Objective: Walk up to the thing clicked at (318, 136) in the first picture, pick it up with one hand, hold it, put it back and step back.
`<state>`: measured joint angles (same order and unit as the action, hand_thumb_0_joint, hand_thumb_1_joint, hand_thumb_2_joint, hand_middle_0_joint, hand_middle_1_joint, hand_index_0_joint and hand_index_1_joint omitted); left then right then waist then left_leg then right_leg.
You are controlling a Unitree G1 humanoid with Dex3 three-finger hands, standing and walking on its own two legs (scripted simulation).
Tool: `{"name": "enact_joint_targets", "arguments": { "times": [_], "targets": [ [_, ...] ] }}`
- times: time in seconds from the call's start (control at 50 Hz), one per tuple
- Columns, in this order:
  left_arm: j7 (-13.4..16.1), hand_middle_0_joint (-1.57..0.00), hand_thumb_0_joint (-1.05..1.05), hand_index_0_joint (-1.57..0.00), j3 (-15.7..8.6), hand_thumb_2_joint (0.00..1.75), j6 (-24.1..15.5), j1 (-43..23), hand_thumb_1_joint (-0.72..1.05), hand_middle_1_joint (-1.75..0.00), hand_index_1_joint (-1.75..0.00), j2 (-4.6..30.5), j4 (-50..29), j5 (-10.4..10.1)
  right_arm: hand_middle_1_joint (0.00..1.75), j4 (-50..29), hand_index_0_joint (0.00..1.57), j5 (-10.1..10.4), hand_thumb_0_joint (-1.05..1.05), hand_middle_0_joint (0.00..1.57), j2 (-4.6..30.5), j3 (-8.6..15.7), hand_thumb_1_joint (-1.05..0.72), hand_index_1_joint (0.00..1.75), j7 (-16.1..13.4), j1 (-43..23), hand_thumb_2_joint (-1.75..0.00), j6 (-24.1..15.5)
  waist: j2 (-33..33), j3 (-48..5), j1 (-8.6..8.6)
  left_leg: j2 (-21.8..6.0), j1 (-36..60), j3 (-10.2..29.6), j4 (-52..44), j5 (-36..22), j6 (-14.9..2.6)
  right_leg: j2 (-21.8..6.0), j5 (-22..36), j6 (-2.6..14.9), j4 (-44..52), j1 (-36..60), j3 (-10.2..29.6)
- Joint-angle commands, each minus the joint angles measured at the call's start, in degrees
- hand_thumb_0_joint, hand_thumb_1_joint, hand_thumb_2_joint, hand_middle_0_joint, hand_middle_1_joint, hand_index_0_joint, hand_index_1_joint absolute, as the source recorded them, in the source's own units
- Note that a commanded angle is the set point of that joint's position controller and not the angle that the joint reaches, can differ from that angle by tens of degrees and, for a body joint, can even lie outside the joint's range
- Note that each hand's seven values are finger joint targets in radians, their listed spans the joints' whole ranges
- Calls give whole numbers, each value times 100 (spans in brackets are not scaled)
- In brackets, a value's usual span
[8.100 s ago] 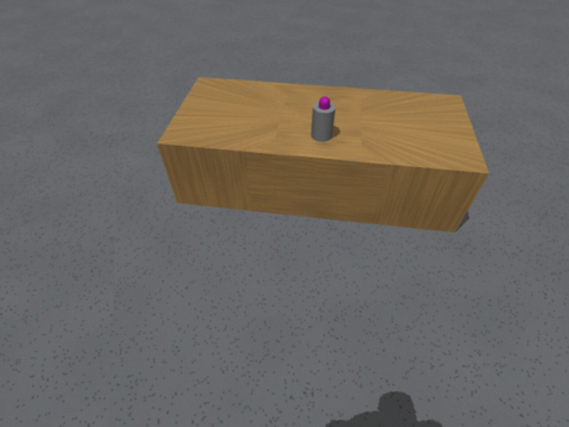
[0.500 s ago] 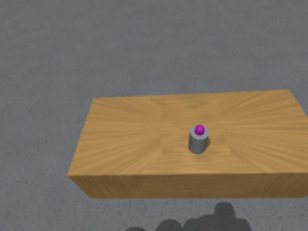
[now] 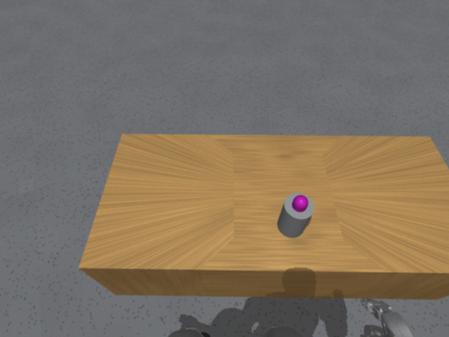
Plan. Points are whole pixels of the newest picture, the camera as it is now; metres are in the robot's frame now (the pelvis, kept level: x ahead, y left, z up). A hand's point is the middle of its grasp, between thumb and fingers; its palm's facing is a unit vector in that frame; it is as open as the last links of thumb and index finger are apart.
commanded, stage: walk up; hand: right
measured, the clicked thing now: (295, 213) +0.50 -0.20 -0.31
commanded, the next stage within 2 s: stand in 1.72 s
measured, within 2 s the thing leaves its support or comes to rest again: neither
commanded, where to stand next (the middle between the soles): +0.04 +0.02 m, yaw -1 degrees
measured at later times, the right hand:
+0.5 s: hand out of the picture +0.06 -0.24 -0.17, palm faces -0.08 +0.93 -0.36, open 7.4 cm
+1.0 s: hand out of the picture +0.09 -0.23 -0.14, palm faces -0.07 +0.94 -0.32, open 7.4 cm
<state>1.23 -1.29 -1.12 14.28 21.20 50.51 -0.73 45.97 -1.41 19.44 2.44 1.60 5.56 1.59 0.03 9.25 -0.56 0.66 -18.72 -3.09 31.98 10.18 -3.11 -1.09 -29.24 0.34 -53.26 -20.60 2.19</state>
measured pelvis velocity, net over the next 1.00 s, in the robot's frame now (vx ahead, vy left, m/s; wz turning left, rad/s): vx -0.03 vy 0.01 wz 0.03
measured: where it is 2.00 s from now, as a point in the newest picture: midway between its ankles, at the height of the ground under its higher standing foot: outside the picture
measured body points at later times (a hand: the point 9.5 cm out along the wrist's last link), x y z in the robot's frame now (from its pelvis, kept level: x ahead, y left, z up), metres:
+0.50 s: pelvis -0.02 +0.02 -0.01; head +0.02 +0.01 +0.43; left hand +0.06 +0.34 -0.12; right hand +0.07 -0.29 -0.14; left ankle -0.03 +0.16 -0.73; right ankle +0.03 -0.12 -0.73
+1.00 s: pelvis -0.03 +0.01 +0.01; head -0.01 +0.01 +0.46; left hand +0.03 +0.32 -0.11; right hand +0.09 -0.28 -0.12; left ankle -0.03 +0.16 -0.73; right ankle +0.00 -0.13 -0.73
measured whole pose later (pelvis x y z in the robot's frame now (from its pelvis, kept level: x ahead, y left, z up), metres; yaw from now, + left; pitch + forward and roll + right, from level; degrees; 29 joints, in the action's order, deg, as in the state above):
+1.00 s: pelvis -0.03 +0.01 +0.01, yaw +2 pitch -2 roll +0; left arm -1.2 -0.9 -0.5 8.1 20.4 61.8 0.2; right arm 59.3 -0.1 20.9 0.4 0.9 5.8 -0.5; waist 1.2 4.0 -1.1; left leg -1.5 -10.0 2.8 27.6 15.4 2.2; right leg -2.6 -12.8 -2.1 -27.6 -12.7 0.6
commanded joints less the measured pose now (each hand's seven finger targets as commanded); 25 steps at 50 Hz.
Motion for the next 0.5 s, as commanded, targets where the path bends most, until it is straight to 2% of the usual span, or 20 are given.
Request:
{"name": "enact_joint_targets", "arguments": {
  "times": [0.0,0.02,0.06,0.08,0.1,0.12,0.14,0.16,0.18,0.2,0.22,0.24,0.28,0.34,0.38,0.4,0.42,0.44,0.46,0.48],
  "targets": [
    [172,-20,0,-20,-441,90,-73,985,90,-30,-30,1084,-143,49,30,-487,20,-52,0,20,1526,515,-90,30,-68,102,-90,35,1133,-1050,-4,-1517,457,1231,-495,-1716,-1150,21,404,-38,852,256,-441],
    [175,-20,0,-20,-470,90,-75,1047,90,-30,-30,1092,-120,76,30,-557,20,-35,0,20,1498,516,-90,30,-62,21,-90,72,954,-1190,-55,-1404,337,1116,-230,-1689,-1031,64,793,-12,1181,500,-497],
    [171,-20,0,-20,-560,90,-88,1163,90,-30,-30,1159,-107,169,30,-660,20,61,0,20,1331,470,-90,30,-47,-158,-90,157,664,-1325,-213,-1164,-110,998,250,-858,-633,98,1647,89,1852,1039,-464],
    [181,-20,0,-20,-624,90,-101,1190,90,-30,-30,1360,-173,231,30,-692,20,93,0,20,1182,431,-90,30,-50,-135,-90,198,171,-1199,-293,-935,-508,900,648,-36,-358,-338,1541,271,2309,1068,186],
    [186,-20,0,-20,-738,90,-128,941,90,-30,-30,1885,-374,334,30,-771,20,127,0,20,941,385,-90,30,-49,-71,-90,211,-1287,-879,-255,38,-1386,424,1816,1428,108,-1649,1642,886,3246,862,2187],
    [191,-20,0,-20,-749,90,-126,426,90,-30,-30,2166,-591,344,30,-642,20,106,0,20,1095,440,-90,30,-114,-11,-90,306,-1218,-695,-228,407,-1161,973,3266,2693,255,-2588,1630,1573,3738,-80,3132],
    [211,-20,0,-20,-754,90,-117,106,90,-30,-30,2199,-710,346,30,-588,20,72,0,20,1367,549,-90,30,-157,100,-90,357,-1182,-500,-160,248,-960,1371,4044,2615,249,-2695,1722,1895,3744,-557,3280],
    [207,-20,0,-20,-733,90,-135,7,90,-30,-30,1901,-717,300,30,-495,20,76,0,20,1458,561,-90,30,-145,265,-90,356,-790,-303,-49,232,-1091,1561,4277,2262,266,-2358,2217,1763,3473,-401,2717],
    [208,-20,0,-20,-667,90,-147,-144,90,-30,-30,1671,-763,256,30,-385,20,102,0,20,1414,561,-90,30,-128,413,-90,306,-596,-439,61,351,-1134,1600,4387,1975,269,-1894,3021,1532,3099,-109,1855],
    [199,-20,0,-20,-633,90,-141,-281,90,-30,-30,1464,-783,253,30,-266,20,142,0,20,1362,560,-90,30,-126,650,-90,254,-596,-702,148,482,-1169,1512,4393,1782,316,-1500,3316,1261,2931,267,1178],
    [186,-20,0,-20,-643,90,-134,-230,90,-30,-30,1407,-757,251,30,-231,20,165,0,20,1354,544,-90,30,-129,752,-90,215,-757,-957,122,483,-1210,1384,4300,1703,405,-1349,3103,1134,2847,627,961],
    [169,-20,0,-20,-638,90,-154,-129,90,-30,-30,1348,-779,276,30,-228,20,170,0,20,1398,519,-90,30,-142,785,-90,170,-816,-1220,4,366,-1196,1327,4017,1611,464,-1289,2892,1146,2727,1102,925],
    [129,-20,0,-20,-607,90,-150,93,90,-30,-30,1278,-770,323,30,-197,20,189,0,20,1363,393,-90,30,-156,606,-90,60,-933,-1452,-256,195,-1293,1021,2704,1750,499,-1167,2695,1083,2537,2033,756],
    [68,-20,0,-20,-664,90,-47,314,90,-30,-30,1419,-649,362,30,-149,20,120,0,20,1209,288,-90,30,-164,393,-90,-91,-1492,-1435,-467,79,-878,529,1104,2254,532,-1190,2810,1195,2284,2256,602],
    [13,-20,0,-20,-654,90,45,290,90,-30,-30,1514,-612,270,30,6,20,81,0,20,1224,276,-90,30,-211,522,-90,-193,-1620,-1274,-390,170,-177,249,185,1840,482,-1122,3278,1074,1946,1678,476],
    [-18,-20,0,-20,-651,90,100,120,90,-30,-30,1558,-629,212,30,156,20,53,0,20,1172,270,-90,30,-236,804,-90,-246,-1479,-1238,-193,215,273,90,-535,1010,424,-1069,3470,938,1662,1372,323],
    [-38,-20,0,-20,-600,90,143,-97,90,-30,-30,1473,-661,149,30,317,20,23,0,20,1217,302,-90,30,-263,1046,-90,-294,-1115,-1213,-24,222,887,64,-930,116,362,-1003,3295,711,1354,865,205],
    [-40,-20,0,-20,-491,90,161,-155,90,-30,-30,1157,-711,125,30,343,20,-8,0,20,1405,365,-90,30,-295,1050,-90,-347,-539,-1261,19,-233,1329,796,-923,-147,168,-839,2749,451,942,285,111],
    [-57,-20,0,-20,-369,90,182,-237,90,-30,-30,802,-749,58,30,271,20,-84,0,20,1781,385,-90,30,-320,916,-90,-408,666,-1124,-75,-1430,1257,2641,-1190,-555,-209,-289,1536,114,382,-495,-76],
    [1,-20,0,-20,-497,90,236,-606,90,-30,-30,1181,-644,67,30,208,20,-5,0,20,2185,412,-90,30,-302,581,-90,-401,981,-811,133,-2152,85,3248,-1234,-264,-1052,-67,-532,46,83,-170,89]
  ]
}}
